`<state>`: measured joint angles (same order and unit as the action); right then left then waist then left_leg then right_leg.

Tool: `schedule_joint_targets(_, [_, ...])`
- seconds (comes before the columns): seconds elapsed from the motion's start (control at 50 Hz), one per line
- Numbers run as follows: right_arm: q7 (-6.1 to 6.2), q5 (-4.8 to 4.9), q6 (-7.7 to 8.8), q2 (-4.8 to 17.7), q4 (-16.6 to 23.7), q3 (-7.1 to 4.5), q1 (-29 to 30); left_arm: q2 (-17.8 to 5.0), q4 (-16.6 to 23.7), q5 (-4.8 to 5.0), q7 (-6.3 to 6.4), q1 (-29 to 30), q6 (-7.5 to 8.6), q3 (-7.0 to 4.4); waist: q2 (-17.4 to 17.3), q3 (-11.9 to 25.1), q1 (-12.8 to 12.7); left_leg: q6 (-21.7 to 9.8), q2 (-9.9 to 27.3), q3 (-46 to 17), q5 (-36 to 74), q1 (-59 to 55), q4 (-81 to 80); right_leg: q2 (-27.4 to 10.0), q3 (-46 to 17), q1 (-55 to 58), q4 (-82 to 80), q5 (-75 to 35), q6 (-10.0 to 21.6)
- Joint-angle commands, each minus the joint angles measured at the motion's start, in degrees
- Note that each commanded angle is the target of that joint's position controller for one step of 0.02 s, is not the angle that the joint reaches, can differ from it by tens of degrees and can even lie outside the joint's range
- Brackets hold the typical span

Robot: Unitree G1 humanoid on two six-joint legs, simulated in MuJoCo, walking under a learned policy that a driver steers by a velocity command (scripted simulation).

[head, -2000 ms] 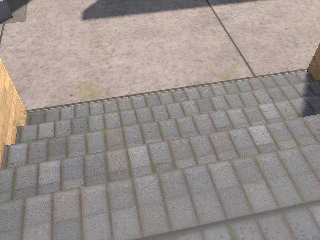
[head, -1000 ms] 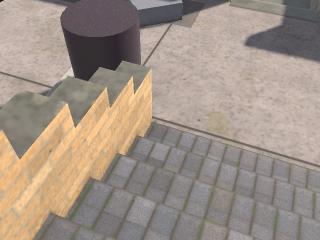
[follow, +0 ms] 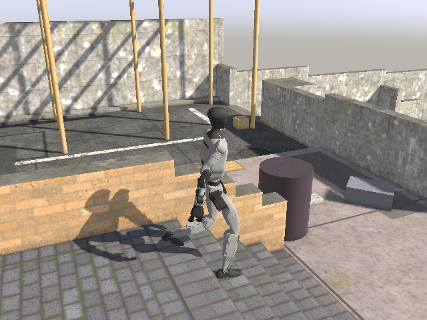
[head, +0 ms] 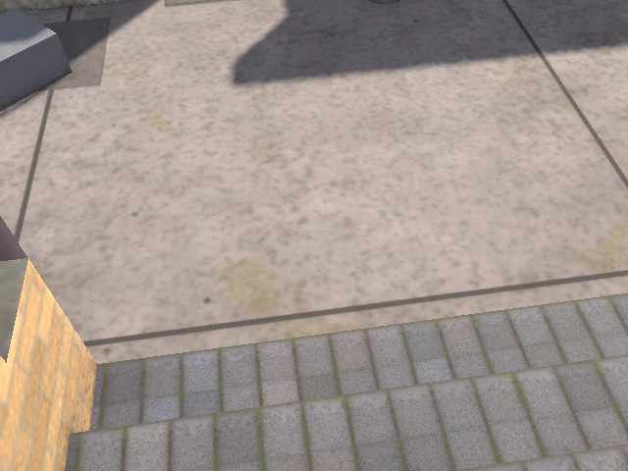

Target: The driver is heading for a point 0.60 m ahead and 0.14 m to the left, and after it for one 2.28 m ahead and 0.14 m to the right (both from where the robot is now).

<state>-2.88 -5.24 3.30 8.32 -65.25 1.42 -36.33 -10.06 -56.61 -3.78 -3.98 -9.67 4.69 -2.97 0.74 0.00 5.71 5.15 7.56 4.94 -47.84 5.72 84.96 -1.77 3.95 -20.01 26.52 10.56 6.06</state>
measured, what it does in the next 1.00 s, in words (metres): goes down: left foot 0.16 m lower, then right foot 0.16 m lower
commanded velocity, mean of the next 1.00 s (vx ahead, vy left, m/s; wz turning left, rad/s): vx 0.50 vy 0.00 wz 0.19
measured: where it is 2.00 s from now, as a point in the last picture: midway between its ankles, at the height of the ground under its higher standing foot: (247, 371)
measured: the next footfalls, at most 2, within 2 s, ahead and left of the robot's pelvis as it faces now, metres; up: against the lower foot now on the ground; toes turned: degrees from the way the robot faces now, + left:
left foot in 0.46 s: +0.37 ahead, +0.18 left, -0.16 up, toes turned +14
right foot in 0.92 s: +0.68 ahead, +0.05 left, -0.31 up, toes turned +13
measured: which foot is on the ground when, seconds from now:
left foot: up 0.00-0.44, down 0.46-0.94, up 0.96-1.00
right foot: down 0.00-0.46, up 0.48-0.90, down 0.92-1.00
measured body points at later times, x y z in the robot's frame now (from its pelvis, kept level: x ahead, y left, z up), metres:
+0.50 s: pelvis +0.28 +0.08 -0.15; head +0.30 +0.09 +0.30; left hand +0.15 +0.26 -0.30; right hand +0.43 -0.14 -0.28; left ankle +0.33 +0.17 -0.90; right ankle +0.08 -0.09 -0.68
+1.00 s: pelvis +0.58 +0.10 -0.33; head +0.58 +0.10 +0.12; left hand +0.58 +0.37 -0.46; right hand +0.57 -0.12 -0.48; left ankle +0.41 +0.20 -0.80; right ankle +0.64 +0.04 -1.05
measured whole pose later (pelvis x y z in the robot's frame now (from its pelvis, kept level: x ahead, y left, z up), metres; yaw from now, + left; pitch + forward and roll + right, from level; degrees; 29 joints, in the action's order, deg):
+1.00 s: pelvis +0.58 +0.10 -0.33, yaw +13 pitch +1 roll -1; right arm -6.4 -4.6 4.1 11.0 -58.2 1.1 -27.7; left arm -13.5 -54.4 -4.9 -4.0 -16.5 5.4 -2.3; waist -1.6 1.3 0.3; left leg -1.8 -3.2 -4.7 -40.8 30.6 108.6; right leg 3.8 2.6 -20.9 33.5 14.7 5.6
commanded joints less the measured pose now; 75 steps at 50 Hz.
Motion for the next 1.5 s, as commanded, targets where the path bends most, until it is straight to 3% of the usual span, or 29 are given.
schedule_joint_targets(0.02, [-1.62,5.03,4.87,8.4,11.1,-1.36,15.6,-10.5,-10.0,0.48,1.08,-38.3,-0.37,-3.65,1.9,9.9,-20.0,-3.4,0.3,-6.5,1.5,59.9,24.7,-22.5,-26.5,52.7,4.2,-38.2,17.5])
schedule_joint_targets(0.1, [0.0,0.57,2.21,-1.1,10.1,-0.51,9.7,0.7,-1.5,-1.95,1.89,-13.4,1.03,1.61,-2.1,-6.9,-1.8,-11.1,5.8,-12.9,33.4,34.4,-8.3,-16.7,-12.2,-7.9,-7.6,-20.7,11.7])
schedule_joint_targets(0.24, [-1.82,-0.74,1.09,3.1,12.3,-0.48,17.4,1.3,-1.8,-3.74,4.45,-17.5,3.89,5.38,0.1,-1.5,-5.2,-10.5,0.7,-7.6,86.2,21.9,-44.9,-6.8,1.1,-13.5,4.4,1.4,4.9])
schedule_joint_targets(0.4, [-0.83,-0.57,0.45,5.3,17.9,-0.54,35.6,-7.0,-6.7,-1.6,4.72,-27.6,-0.36,3.37,-0.5,-11.0,-13.4,-10.7,0.4,-4.0,59.8,28.9,-62.7,-17.2,-8.4,14.2,15.3,2.4,4.0])
schedule_joint_targets(0.46, [-0.27,1.3,2.29,15.1,5.8,-6.34,4.9,-9.7,-5.5,-5.21,0.69,-21.8,-1.68,2.35,-6.9,-0.9,1.0,-12.6,-6.2,4.0,68.4,-13.5,-63.2,-8.1,4.0,-1.5,46.4,-6.7,-1.4])
schedule_joint_targets(0.48, [-0.98,0.06,1.35,21.4,3.2,-7.95,-6.9,-1.4,-6.7,-3.83,-1.54,-32.3,-1.77,3.11,-19.3,15.0,-0.3,-24.2,3.5,-8.6,99.6,-40.7,-47.4,0.6,7.0,-17.7,75.3,31.4,-7.6])
schedule_joint_targets(0.5, [-1.46,-0.1,0.94,22.8,1.0,-8.7,-14.4,-2.3,-1.9,-1.64,-2.71,-27.2,-0.68,3.08,-13.9,22.4,3.3,-29.0,8.3,-21.0,102.0,-49.9,-47.4,2.6,-0.5,-26.8,85.8,36.7,-8.4])
schedule_joint_targets(0.52, [-1.43,0.14,2.37,19.6,0.6,-8.13,-14.1,-5.1,5.8,1.13,-1.25,-8.3,1.59,2.22,-10.3,10.0,8.6,-29.9,11.4,-28.3,80.9,-44.1,-53.6,2.3,-2.0,-43.4,85.6,37.3,-8.4])
schedule_joint_targets(0.58, [-1.31,-0.16,3.66,3.1,7.9,-2.03,10.5,-4.4,8.3,-0.61,4.7,-6.8,3.07,2.32,3.8,-1.3,-5.9,-24.8,10.0,-27.9,47.6,0.9,-60.4,-9.0,-14.2,-29.7,49.1,6.5,-2.9])
schedule_joint_targets(0.64, [-0.34,2.07,4.49,5.6,9.9,-1.55,12.8,-1.3,7.5,-1.54,4.69,-7.1,0.23,3.07,-2.9,-2.2,-6.5,-26.7,3.6,-20.6,43.9,23.9,-63.2,-6.6,-7.5,-14.2,36.3,0.8,-4.9])
schedule_joint_targets(0.78, [0.81,-1.12,3.91,7.7,8.0,-0.06,4.1,-4.1,9.9,-0.97,1.27,0.7,-0.82,4.28,-4.9,-1.6,-3.4,-19.5,-4.4,-16.2,22.9,39.2,-44.0,-1.7,-1.4,1.7,14.3,-36.2,-6.2])
schedule_joint_targets(0.8, [3.09,8.83,1.62,12.2,9.9,-3.4,6.1,-4.7,11.7,4.46,2.16,5.5,-1.78,2.85,-4.7,1.3,-1.5,-17.6,-1.7,-18.5,31.5,27.8,-44.3,1.4,-2.7,0.5,12.3,-34.4,-6.6])
schedule_joint_targets(0.84, [4.57,6.65,-0.87,10.1,9.7,-3.07,4.6,-4.5,13.2,5.6,2.43,8.7,-2.45,2.58,-6.7,-5.7,0.5,-17.0,-1.0,-18.9,34.2,21.9,-39.3,-1.3,-5.4,-4.1,4.3,-26.5,-5.4])
schedule_joint_targets(0.86, [2.31,-1.57,1.43,4.2,7.7,0.59,2.9,-8.5,9.1,-2.93,1.49,0.9,-1.5,2.81,-2.4,-12.5,-2.6,-18.3,3.9,-26.8,24.6,21.4,-32.8,-6.6,-7.8,-7.8,-1.8,-23.9,-3.1])
schedule_joint_targets(0.92, [-3.36,-1.53,1.5,11.1,6.6,-1.7,7.0,-13.8,-1.8,-0.12,1.3,-28.9,0.88,-2.18,3.8,-1.7,-15.0,-15.4,-1.6,-17.4,41.9,26.0,-5.0,-0.3,-0.4,27.4,-5.0,-21.5,1.2])
schedule_joint_targets(0.94, [-5.45,-1.08,1.97,7.0,4.4,-2.01,-2.6,-17.5,-3.7,-0.68,0.71,-38.8,0.04,-3.21,17.6,12.8,-14.5,-9.1,-13.2,-7.6,12.3,41.3,29.5,-6.7,-8.2,49.6,12.5,-47.8,14.1])
schedule_joint_targets(0.98, [-4.77,1.69,2.59,7.7,16.1,-1.18,9.4,-18.2,-1.6,-1.48,-0.71,-30.8,0.6,-3.39,8.1,8.9,-15.6,-5.0,-13.1,-10.9,6.4,75.5,38.3,-20.7,-43.3,53.6,3.1,-19.7,23.8])
schedule_joint_targets(1.02, [-0.21,1.06,1.96,9.0,15.7,-1.11,13.1,-3.7,-1.0,-1.52,-1.37,-18.6,1.02,1.32,-8.2,-2.5,-8.4,-7.8,-3.6,-14.8,27.7,71.5,23.1,-17.3,-37.2,23.5,-4.3,11.6,15.9])
schedule_joint_targets(1.06, [1.64,-1.57,0.73,3.1,14.4,1.07,10.5,1.1,1.6,-2.09,0.6,-6.7,3.22,3.48,-1.4,-8.5,-1.3,-9.5,3.6,-17.2,45.7,54.7,-3.1,-9.5,-31.2,-7.8,-8.8,13.6,14.5])
schedule_joint_targets(1.1, [0.14,-1.82,0.65,3.7,14.9,0.68,18.7,-1.5,1.3,0.74,1.82,-8.3,4.67,3.92,-0.9,-3.8,-5.4,-7.2,0.7,-7.6,57.5,32.8,-19.7,-0.8,-18.7,-24.5,-6.3,13.3,13.3])
schedule_joint_targets(1.14, [-1.39,-1.46,1.26,3.2,15.2,1.71,18.7,-7.1,-0.7,-1.41,1.85,-16.0,4.62,3.49,0.1,-1.0,-5.0,-5.3,-1.9,-4.5,57.8,25.0,-15.7,0.3,-18.8,-26.1,2.1,1.3,12.5])
schedule_joint_targets(1.2, [-0.54,-2.33,1.83,7.2,18.7,1.62,32.9,-1.9,-2.3,0.69,4.7,-27.7,5.45,4.57,-2.2,-2.2,-14.6,-2.5,-0.2,-13.0,73.3,53.8,-44.6,-0.8,-28.3,7.6,17.4,7.3,12.2])
schedule_joint_targets(1.26, [-0.64,-1.11,0.25,5.0,23.6,2.25,35.3,-5.7,-0.5,-1.85,1.6,-24.5,3.15,4.51,1.7,-2.1,-11.2,-4.8,-3.9,-3.7,73.5,16.5,-47.5,3.2,-24.9,-23.9,15.6,19.2,9.7])
schedule_joint_targets(1.34, [-0.32,0.16,0.56,9.0,24.5,0.77,32.8,-8.7,1.2,0.51,1.22,-23.3,2.12,2.94,-0.6,-8.1,-10.6,-6.1,-5.8,-7.8,54.5,16.3,-64.5,1.5,-37.2,-6.4,25.3,11.4,10.2])
schedule_joint_targets(1.38, [0.48,2.14,2.66,13.4,17.4,-1.78,11.7,-9.1,2.6,-0.33,-0.56,-18.3,0.91,3.24,-0.7,0.1,-2.1,-11.4,-1.7,-6.4,74.0,-10.5,-72.8,7.2,-27.7,-6.4,50.3,-6.7,3.2])
schedule_joint_targets(1.4, [0.15,2.28,3.22,18.4,15.5,-4.11,-0.4,1.5,2.2,0.51,-2.09,-28.7,1.51,4.57,-13.1,19.8,-4.3,-25.1,11.6,-11.4,116.1,-44.4,-47.5,9.8,-16.2,-25.8,71.9,12.2,-3.1])
schedule_joint_targets(1.42, [-2.43,1.15,1.9,21.1,17.1,-5.3,0.9,0.2,3.1,2.48,-2.17,-35.6,1.63,4.62,-15.4,28.2,-3.8,-38.4,24.3,-24.3,129.1,-54.5,-41.4,13.1,-10.6,-43.3,99.9,41.8,-5.7])
schedule_joint_targets(1.44, [-2.25,-0.76,0.77,20.5,18.1,-6.31,2.2,-5.3,9.1,2.73,-2.1,-24.3,1.05,3.29,-8.3,19.9,1.4,-36.3,26.8,-31.3,107.0,-46.4,-49.2,8.9,-9.1,-56.3,102.3,38.1,-7.2])
schedule_joint_targets(1.5, [0.19,1.27,1.42,7.2,20.5,-2.44,18.6,-3.3,12.6,0.79,0.38,-14.2,-0.55,3.18,0.3,0.7,-9.3,-24.4,16.1,-13.0,85.7,2.4,-58.4,-2.8,-9.8,-39.0,80.0,16.8,-5.6])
